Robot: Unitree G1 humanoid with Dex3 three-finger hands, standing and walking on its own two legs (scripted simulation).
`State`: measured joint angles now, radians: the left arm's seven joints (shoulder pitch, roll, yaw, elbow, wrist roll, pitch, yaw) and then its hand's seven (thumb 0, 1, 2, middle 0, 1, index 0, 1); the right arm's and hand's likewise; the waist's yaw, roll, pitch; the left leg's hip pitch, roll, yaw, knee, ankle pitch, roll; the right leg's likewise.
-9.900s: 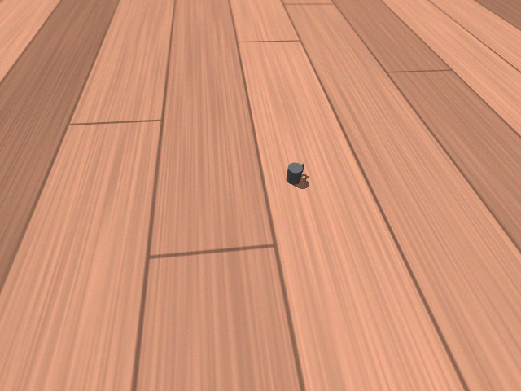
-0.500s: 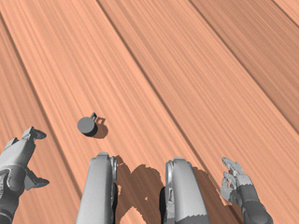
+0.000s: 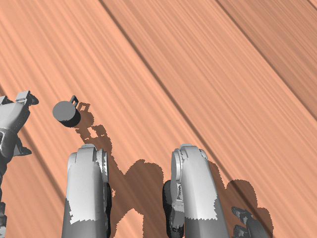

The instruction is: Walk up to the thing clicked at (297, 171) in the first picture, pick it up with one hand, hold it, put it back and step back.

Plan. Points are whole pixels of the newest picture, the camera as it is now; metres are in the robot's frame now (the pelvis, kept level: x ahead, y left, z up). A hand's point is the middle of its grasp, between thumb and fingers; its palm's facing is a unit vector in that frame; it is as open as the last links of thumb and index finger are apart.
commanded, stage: rise first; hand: left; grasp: from above
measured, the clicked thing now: (69, 110) +0.49 +0.28 -0.35
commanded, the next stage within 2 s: approach in 1.02 s
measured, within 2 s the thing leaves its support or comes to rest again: neither
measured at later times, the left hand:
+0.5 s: hand (34, 121) +0.40 +0.33 -0.20, palm faces -0.45 -0.09 -0.89, open 14.2 cm
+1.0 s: hand (41, 117) +0.42 +0.32 -0.22, palm faces -0.43 -0.08 -0.90, open 14.2 cm
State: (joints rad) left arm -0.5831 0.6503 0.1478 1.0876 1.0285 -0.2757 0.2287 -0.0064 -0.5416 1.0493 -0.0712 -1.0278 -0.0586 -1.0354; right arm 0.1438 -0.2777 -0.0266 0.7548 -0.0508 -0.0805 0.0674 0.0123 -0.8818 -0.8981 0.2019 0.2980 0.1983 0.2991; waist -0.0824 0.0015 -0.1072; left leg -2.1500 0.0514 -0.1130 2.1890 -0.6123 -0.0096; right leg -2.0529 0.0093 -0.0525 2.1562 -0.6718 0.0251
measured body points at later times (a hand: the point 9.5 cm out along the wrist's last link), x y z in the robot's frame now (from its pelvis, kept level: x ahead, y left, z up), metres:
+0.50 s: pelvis +0.01 +0.00 -0.04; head +0.23 +0.06 +0.35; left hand +0.42 +0.33 -0.15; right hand +0.11 -0.27 -0.17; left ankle +0.10 +0.13 -0.36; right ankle +0.10 -0.13 -0.36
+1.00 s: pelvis +0.01 +0.00 -0.06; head +0.25 +0.06 +0.32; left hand +0.44 +0.32 -0.17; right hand +0.10 -0.28 -0.18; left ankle +0.10 +0.13 -0.36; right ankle +0.10 -0.13 -0.36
